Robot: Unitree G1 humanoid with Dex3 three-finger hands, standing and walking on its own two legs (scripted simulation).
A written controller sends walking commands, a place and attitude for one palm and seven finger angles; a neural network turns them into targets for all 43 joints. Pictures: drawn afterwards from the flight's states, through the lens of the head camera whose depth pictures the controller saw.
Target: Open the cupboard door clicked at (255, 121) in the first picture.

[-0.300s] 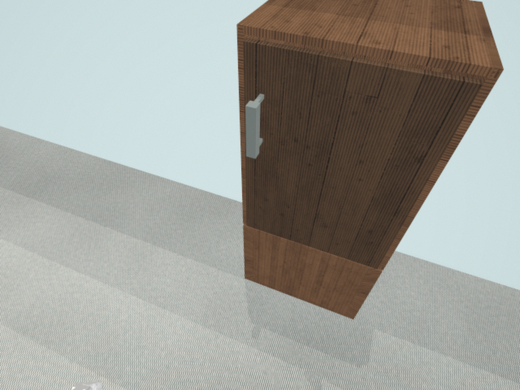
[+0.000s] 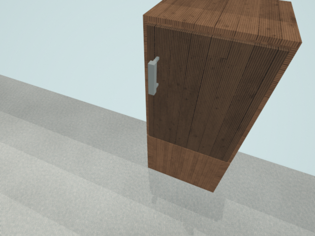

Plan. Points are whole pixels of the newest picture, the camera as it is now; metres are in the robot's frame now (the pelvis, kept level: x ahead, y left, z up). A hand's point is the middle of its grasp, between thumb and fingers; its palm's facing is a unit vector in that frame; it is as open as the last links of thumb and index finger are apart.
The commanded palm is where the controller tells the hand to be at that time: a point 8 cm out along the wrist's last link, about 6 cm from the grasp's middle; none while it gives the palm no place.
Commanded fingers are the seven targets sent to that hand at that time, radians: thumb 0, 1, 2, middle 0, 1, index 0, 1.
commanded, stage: stand and wait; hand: left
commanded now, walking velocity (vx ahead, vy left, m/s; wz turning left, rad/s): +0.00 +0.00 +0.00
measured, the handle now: (154, 75) +0.65 +0.06 +0.06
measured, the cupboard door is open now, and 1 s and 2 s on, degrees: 0 0 0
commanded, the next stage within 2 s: look at it before walking up in 0.52 s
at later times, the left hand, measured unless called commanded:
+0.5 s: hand out of the picture +0.07 +0.24 -0.15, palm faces -0.02 -0.94 -0.33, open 7.4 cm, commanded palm none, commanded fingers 0.00 0.90 0.90 -0.20 -0.30 -0.20 -0.30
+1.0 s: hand out of the picture +0.08 +0.23 -0.15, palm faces -0.02 -0.94 -0.33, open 7.4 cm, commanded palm none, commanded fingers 0.00 0.90 0.90 -0.20 -0.30 -0.20 -0.30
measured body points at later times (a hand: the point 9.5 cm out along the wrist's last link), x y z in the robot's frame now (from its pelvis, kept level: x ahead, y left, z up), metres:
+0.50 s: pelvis -0.01 -0.01 +0.00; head +0.00 -0.01 +0.45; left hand +0.07 +0.29 -0.13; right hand +0.06 -0.31 -0.13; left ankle +0.00 +0.11 -0.74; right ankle +0.00 -0.14 -0.74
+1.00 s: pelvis +0.00 -0.02 +0.00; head +0.01 -0.02 +0.45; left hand +0.08 +0.28 -0.13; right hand +0.09 -0.31 -0.13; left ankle +0.00 +0.11 -0.74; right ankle +0.00 -0.14 -0.74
